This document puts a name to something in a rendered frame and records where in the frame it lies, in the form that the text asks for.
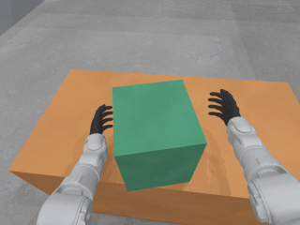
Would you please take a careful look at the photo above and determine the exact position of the robot right forearm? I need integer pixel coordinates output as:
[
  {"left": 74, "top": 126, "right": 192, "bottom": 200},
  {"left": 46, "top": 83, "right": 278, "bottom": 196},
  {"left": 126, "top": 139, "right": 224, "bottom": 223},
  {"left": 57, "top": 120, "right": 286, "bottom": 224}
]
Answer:
[{"left": 226, "top": 116, "right": 300, "bottom": 186}]

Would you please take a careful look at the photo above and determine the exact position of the left robot hand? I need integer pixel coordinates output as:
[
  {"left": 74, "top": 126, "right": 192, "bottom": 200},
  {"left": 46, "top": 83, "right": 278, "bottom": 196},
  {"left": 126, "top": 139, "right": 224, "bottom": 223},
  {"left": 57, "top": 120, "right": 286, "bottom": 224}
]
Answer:
[{"left": 89, "top": 104, "right": 113, "bottom": 135}]

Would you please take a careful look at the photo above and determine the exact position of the pedestal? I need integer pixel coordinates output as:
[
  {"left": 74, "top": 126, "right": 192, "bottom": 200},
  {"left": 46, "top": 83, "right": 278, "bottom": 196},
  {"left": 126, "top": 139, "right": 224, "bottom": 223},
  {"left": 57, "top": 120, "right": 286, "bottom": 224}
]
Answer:
[{"left": 9, "top": 69, "right": 300, "bottom": 225}]

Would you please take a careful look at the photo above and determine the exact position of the carton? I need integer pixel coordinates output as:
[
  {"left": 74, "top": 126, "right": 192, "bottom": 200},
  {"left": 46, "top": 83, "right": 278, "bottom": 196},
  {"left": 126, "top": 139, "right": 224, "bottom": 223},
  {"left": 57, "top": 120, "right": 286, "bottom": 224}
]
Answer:
[{"left": 112, "top": 80, "right": 207, "bottom": 191}]

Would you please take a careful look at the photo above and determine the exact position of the robot left forearm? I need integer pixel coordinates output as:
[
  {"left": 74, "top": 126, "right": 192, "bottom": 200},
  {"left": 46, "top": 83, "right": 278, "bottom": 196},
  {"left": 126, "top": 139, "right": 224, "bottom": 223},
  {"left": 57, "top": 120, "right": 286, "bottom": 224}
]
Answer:
[{"left": 36, "top": 133, "right": 109, "bottom": 225}]

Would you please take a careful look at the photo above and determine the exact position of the robot right upper arm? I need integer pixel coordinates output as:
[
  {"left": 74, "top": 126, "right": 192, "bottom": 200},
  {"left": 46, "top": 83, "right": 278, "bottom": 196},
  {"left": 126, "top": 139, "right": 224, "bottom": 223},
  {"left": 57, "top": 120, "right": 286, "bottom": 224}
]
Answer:
[{"left": 247, "top": 172, "right": 300, "bottom": 225}]

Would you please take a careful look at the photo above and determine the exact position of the robot left upper arm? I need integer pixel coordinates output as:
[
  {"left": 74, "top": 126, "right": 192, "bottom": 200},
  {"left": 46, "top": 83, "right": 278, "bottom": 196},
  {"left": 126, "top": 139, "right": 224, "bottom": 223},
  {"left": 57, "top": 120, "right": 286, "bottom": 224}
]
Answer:
[{"left": 37, "top": 192, "right": 93, "bottom": 225}]

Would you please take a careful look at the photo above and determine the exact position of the right robot hand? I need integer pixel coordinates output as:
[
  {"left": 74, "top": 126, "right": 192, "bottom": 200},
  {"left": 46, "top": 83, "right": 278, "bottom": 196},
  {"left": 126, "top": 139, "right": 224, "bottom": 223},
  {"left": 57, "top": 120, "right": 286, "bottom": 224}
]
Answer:
[{"left": 208, "top": 89, "right": 241, "bottom": 126}]

